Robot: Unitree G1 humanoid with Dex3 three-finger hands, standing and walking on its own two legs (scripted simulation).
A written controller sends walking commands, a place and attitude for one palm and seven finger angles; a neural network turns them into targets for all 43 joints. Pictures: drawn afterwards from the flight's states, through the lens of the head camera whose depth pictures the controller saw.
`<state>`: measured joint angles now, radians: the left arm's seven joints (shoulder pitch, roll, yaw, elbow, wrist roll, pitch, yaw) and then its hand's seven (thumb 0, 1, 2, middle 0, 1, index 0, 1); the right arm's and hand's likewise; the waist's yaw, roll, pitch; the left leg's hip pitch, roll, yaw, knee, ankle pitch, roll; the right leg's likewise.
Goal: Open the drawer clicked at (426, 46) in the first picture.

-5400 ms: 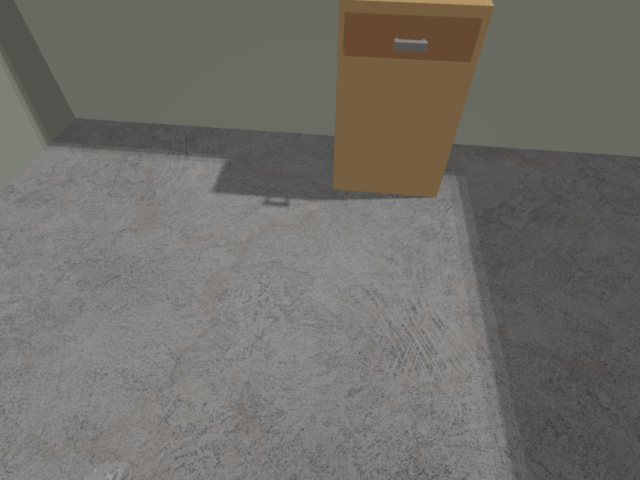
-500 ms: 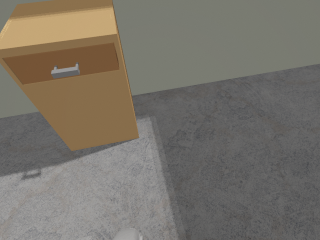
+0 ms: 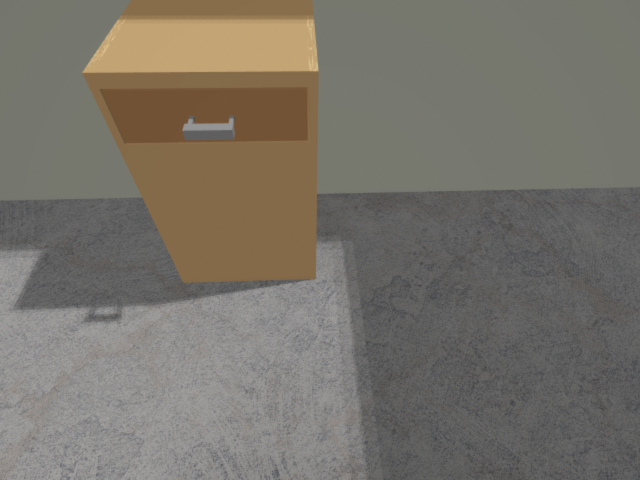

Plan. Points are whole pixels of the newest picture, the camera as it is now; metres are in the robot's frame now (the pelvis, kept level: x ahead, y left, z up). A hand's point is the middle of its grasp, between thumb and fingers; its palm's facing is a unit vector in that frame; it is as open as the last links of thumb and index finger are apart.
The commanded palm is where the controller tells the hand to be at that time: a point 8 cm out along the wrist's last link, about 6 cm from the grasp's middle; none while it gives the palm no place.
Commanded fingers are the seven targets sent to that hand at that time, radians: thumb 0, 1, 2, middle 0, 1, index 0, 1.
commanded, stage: take the last steps up to it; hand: left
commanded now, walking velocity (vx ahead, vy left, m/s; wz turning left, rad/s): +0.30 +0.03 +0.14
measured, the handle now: (210, 125) +0.83 +0.31 -0.06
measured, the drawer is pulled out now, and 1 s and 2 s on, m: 0.00 0.00 0.00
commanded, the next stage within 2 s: come to a stop and stand still in 0.90 s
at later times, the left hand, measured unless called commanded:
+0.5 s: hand out of the picture -0.03 +0.16 -0.17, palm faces +0.22 -0.96 -0.16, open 7.4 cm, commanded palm none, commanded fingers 0.00 0.90 0.90 -0.20 -0.30 -0.20 -0.30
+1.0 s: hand (199, 324) +0.38 +0.24 -0.16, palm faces +0.03 -0.97 -0.23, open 7.4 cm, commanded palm none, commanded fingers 0.00 0.90 0.90 -0.20 -0.30 -0.20 -0.30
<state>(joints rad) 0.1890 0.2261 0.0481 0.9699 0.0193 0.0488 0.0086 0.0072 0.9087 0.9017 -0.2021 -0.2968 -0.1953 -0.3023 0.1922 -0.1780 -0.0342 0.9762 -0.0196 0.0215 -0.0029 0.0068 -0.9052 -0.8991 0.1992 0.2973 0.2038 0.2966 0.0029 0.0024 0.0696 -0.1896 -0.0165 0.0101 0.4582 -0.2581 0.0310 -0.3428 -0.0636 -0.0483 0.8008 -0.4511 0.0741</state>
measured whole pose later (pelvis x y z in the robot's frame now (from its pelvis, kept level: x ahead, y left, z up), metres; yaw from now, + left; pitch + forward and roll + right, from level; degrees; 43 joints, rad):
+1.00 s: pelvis +0.27 +0.05 -0.01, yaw +3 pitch -2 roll +2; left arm 0.12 0.18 0.05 0.98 0.03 -0.01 -0.01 0.00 0.91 0.90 -0.20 -0.30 -0.19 -0.30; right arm 0.38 -0.13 -0.04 1.12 -0.03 -0.04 -0.01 0.00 -0.91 -0.90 0.20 0.30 0.20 0.30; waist -0.04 0.00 0.06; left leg -0.01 0.03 0.19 0.46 -0.39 -0.01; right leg -0.39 -0.08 -0.11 0.60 -0.21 0.00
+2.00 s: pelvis +0.26 +0.05 +0.00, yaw +3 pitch -2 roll +1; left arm 0.28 0.12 -0.01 1.14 0.02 0.01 0.03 0.01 0.91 0.90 -0.21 -0.30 -0.20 -0.30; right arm 0.26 -0.17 -0.01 1.13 0.00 0.02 -0.02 0.00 -0.92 -0.90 0.19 0.30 0.20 0.30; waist 0.00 0.02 0.03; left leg -0.19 0.03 0.06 0.39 -0.16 -0.01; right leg -0.13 0.00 -0.04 0.43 -0.26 -0.02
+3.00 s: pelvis +0.30 +0.04 +0.00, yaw +3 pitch -1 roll +1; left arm 0.30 0.12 0.00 1.13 0.01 -0.01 0.04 0.00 0.91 0.90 -0.20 -0.30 -0.20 -0.30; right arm 0.27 -0.14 0.00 1.15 -0.01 0.00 -0.04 0.01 -0.92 -0.90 0.19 0.30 0.20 0.30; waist 0.00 0.00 0.04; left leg -0.16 0.04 0.06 0.40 -0.22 -0.03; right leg -0.08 0.01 -0.04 0.39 -0.30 -0.03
